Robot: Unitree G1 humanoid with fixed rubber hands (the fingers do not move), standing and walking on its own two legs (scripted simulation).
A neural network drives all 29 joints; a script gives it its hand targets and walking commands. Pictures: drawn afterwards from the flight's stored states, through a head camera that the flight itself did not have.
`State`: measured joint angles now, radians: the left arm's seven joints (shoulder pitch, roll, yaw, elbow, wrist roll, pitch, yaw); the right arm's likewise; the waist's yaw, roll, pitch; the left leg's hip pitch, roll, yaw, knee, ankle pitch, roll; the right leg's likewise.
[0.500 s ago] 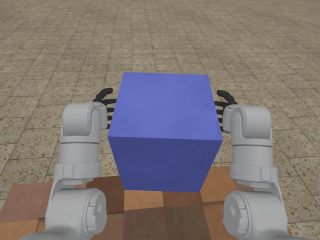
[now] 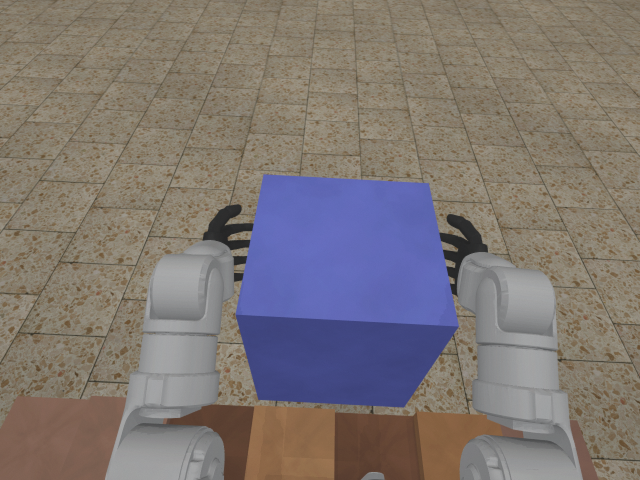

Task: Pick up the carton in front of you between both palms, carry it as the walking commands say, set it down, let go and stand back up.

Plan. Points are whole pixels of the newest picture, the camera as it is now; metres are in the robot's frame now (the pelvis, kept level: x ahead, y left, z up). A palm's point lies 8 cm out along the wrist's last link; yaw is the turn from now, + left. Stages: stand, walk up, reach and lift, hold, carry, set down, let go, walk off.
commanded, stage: carry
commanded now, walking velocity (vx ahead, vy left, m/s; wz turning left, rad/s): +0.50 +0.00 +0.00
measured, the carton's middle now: (338, 298) +0.36 +0.01 +0.02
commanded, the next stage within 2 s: none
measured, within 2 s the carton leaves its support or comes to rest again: neither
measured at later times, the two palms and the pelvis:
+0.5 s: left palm (271, 43) +0.66 +0.13 +0.22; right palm (482, 77) +0.62 -0.16 +0.21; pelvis +0.27 +0.02 +0.04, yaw -2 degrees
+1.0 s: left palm (318, 68) +0.91 +0.08 +0.06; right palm (455, 79) +0.91 -0.22 +0.06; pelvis +0.55 -0.07 -0.01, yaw -3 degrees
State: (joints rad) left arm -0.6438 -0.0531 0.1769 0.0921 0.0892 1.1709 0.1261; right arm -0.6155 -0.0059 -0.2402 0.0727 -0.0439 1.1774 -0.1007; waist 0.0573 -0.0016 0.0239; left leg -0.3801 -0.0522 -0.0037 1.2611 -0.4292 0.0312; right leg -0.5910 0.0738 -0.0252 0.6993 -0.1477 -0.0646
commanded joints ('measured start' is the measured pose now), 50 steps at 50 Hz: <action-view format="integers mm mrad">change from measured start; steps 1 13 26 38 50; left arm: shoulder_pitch -770 -815 -883 -757 -764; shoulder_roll -1091 -946 -973 -981 -1161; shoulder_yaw -706 -620 -416 -345 -660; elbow -218 -149 51 211 -197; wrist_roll -509 -539 -396 -322 -518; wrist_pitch -15 81 152 107 -27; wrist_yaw -239 -238 -186 -229 -255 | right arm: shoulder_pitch -747 -790 -1082 -960 -722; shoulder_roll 1087 908 1096 1182 1208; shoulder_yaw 683 621 570 547 692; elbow -144 -142 -71 111 -116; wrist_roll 386 323 504 453 372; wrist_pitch -18 70 134 74 -45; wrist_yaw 211 145 203 223 148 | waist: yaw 24 2 -138 -41 6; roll -54 -113 117 -244 -103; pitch -603 -534 -459 -614 -594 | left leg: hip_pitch -375 78 512 -220 -491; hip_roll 6 -19 267 30 100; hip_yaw -42 126 -215 24 43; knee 173 -775 -874 -24 -159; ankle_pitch -51 267 560 -188 121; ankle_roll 14 17 183 -10 -19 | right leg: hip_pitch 761 444 -163 1003 823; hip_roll -285 -220 -93 -398 -304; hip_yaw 501 184 10 278 221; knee -177 -139 82 -14 -213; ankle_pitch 383 254 -87 854 524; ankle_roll -208 -93 69 -54 -167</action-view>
